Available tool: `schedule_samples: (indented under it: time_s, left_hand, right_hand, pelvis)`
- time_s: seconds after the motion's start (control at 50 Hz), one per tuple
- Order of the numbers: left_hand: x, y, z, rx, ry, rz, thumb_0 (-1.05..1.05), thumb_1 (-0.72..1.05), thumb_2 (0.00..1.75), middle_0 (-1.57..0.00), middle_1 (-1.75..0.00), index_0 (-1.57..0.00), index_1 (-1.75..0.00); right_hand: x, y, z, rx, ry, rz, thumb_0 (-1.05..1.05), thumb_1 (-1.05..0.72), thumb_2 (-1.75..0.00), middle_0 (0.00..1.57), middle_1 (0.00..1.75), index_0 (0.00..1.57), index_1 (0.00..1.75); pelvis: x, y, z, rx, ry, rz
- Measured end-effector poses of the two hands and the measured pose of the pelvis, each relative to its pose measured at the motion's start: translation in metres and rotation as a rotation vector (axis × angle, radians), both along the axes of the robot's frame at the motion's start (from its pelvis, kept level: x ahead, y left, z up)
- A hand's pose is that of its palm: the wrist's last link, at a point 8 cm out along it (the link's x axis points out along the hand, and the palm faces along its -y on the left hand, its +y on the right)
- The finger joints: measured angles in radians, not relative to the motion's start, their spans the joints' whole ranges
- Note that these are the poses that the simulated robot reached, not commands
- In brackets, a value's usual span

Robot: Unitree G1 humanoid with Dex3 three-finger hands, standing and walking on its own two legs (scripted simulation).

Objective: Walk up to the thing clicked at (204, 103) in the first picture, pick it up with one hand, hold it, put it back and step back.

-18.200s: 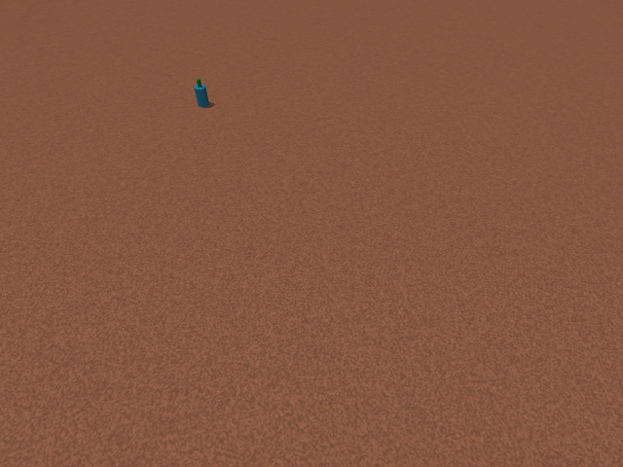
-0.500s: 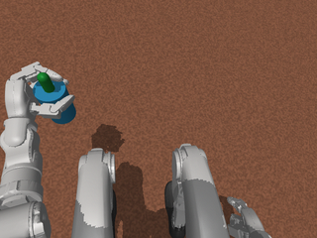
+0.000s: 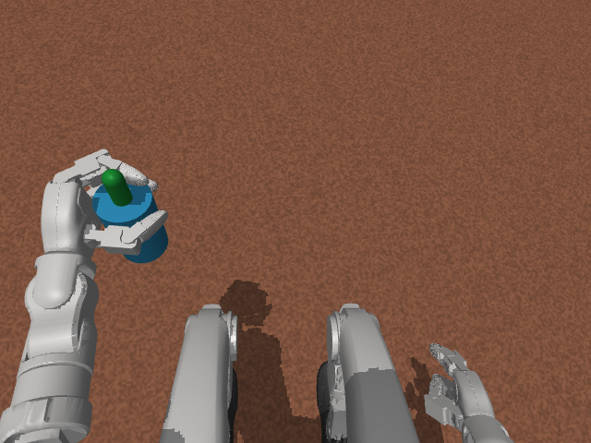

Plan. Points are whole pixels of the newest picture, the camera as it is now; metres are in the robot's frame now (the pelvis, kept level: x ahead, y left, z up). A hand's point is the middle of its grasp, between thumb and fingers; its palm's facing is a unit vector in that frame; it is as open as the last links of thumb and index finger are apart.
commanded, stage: lift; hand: left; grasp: from the side
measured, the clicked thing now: (130, 213) +0.40 +0.21 -0.02
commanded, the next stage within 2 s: hold in 1.34 s
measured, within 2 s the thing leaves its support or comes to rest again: neither
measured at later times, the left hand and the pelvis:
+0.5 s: hand (50, 160) +0.37 +0.21 +0.16, palm faces +0.10 -0.99 -0.05, open 7.2 cm; pelvis +0.03 +0.01 +0.14, yaw +2 degrees
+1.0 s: hand (20, 103) +0.37 +0.19 +0.23, palm faces +0.10 -0.99 -0.03, open 7.2 cm; pelvis +0.04 +0.00 +0.19, yaw +2 degrees
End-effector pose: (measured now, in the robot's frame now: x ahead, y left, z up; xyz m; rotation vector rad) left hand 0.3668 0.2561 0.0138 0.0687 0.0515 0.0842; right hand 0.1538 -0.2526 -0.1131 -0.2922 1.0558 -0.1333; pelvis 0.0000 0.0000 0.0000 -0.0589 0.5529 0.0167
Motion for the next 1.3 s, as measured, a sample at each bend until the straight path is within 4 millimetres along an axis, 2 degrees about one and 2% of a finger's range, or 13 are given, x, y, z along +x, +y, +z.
schedule_samples:
  time_s: [0.2, 0.34, 0.48, 0.78, 1.0, 1.3]
  left_hand:
    - [-0.012, -0.002, 0.086, -0.006, 0.013, 0.015, -0.02, -0.12, 0.92, -0.8, -0.89, -1.02, -1.03]
    - [-0.019, 0.002, 0.12, -0.02, 0.025, 0.041, -0.02, -0.12, 0.92, -0.8, -0.89, -1.02, -1.03]
    - [-0.025, 0.001, 0.149, -0.021, 0.028, 0.023, -0.02, -0.12, 0.92, -0.8, -0.89, -1.02, -1.04]
    - [-0.025, -0.006, 0.201, -0.025, 0.005, 0.028, -0.02, -0.12, 0.92, -0.8, -0.89, -1.02, -1.03]
    - [-0.024, -0.017, 0.219, -0.042, 0.016, 0.017, -0.02, -0.12, 0.93, -0.8, -0.89, -1.02, -1.04]
    - [-0.016, -0.019, 0.238, -0.044, 0.005, 0.01, -0.02, -0.12, 0.92, -0.8, -0.9, -1.01, -1.04]
  right_hand:
    - [0.017, 0.015, 0.076, 0.026, -0.07, -0.016, 0.01, -0.9, -0.89, 0.2, 0.3, 0.2, 0.3]
    - [0.021, 0.018, 0.122, 0.02, -0.114, -0.008, 0.01, -0.89, -0.89, 0.2, 0.3, 0.2, 0.3]
    - [0.019, 0.019, 0.153, 0.014, -0.122, 0.002, 0.01, -0.9, -0.89, 0.2, 0.3, 0.2, 0.3]
    - [0.016, 0.023, 0.189, 0.043, -0.119, 0.006, 0.01, -0.9, -0.9, 0.2, 0.3, 0.2, 0.3]
    - [0.02, 0.016, 0.209, 0.038, -0.126, 0.0, 0.01, -0.9, -0.9, 0.2, 0.3, 0.2, 0.3]
    - [0.028, 0.011, 0.227, 0.021, -0.135, -0.01, 0.01, -0.9, -0.9, 0.2, 0.3, 0.2, 0.3]
  pelvis:
    - [0.017, 0.006, 0.069, -0.002, -0.082, 0.01]
    - [0.023, 0.006, 0.106, 0.002, -0.146, 0.019]
    - [0.028, 0.008, 0.134, 0.004, -0.201, 0.026]
    - [0.037, 0.005, 0.175, 0.023, -0.289, 0.027]
    - [0.044, -0.001, 0.195, 0.034, -0.334, 0.025]
    - [0.054, -0.001, 0.211, 0.039, -0.378, 0.022]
